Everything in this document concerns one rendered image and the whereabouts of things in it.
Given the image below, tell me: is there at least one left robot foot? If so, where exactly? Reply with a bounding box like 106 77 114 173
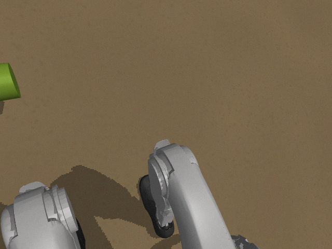
76 218 86 249

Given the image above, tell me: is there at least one bottle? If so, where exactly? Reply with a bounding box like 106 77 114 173
0 63 21 101

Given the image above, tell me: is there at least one right robot foot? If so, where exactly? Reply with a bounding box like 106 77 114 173
139 175 174 239

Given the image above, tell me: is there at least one right robot hand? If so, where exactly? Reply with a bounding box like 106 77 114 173
231 235 260 249

